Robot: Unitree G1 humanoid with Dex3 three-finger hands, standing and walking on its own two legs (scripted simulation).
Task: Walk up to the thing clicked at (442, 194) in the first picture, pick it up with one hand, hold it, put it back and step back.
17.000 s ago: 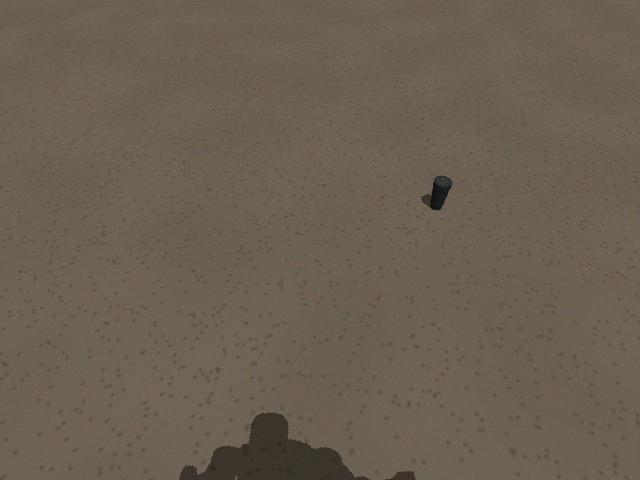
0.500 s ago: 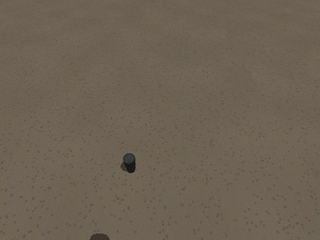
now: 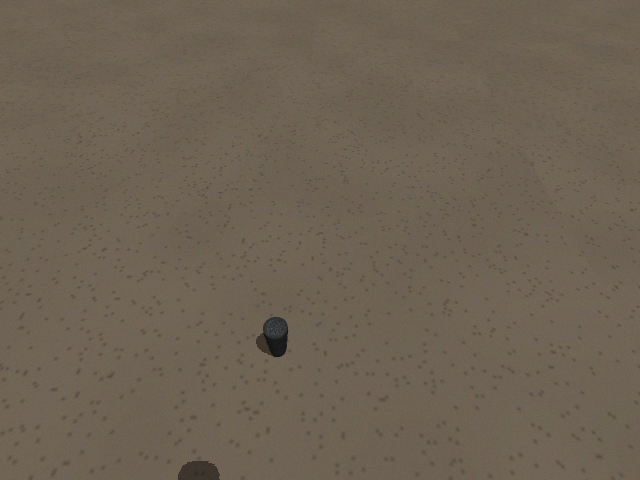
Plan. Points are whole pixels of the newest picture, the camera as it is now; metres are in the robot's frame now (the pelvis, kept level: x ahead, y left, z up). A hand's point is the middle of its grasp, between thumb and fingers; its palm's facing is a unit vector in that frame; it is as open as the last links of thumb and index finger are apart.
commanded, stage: walk up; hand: left
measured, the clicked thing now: (276, 339) +0.68 +0.18 -0.69
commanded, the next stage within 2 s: none
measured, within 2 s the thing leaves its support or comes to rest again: neither
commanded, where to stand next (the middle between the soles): +0.34 -0.05 m, yaw +0 degrees
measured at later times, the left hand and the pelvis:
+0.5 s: hand (181, 395) +0.28 +0.24 -0.13, palm faces -0.04 -0.92 -0.39, open 7.4 cm; pelvis +0.16 -0.03 -0.02, yaw -1 degrees
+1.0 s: hand (191, 382) +0.32 +0.24 -0.17, palm faces -0.04 -0.94 -0.35, open 7.4 cm; pelvis +0.24 -0.02 -0.02, yaw -1 degrees
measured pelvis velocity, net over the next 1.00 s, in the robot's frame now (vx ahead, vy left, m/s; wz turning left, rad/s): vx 0.24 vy -0.02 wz -0.02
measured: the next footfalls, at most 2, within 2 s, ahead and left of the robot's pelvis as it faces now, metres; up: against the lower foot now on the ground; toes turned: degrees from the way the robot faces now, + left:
right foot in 0.44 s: +0.26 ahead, -0.15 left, +0.00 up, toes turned -2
left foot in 0.78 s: +0.34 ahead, +0.10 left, +0.00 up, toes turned +1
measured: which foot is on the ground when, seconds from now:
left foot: down 0.00-0.46, up 0.48-0.76, down 0.78-1.00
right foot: down 0.00-0.04, up 0.06-0.42, down 0.44-1.00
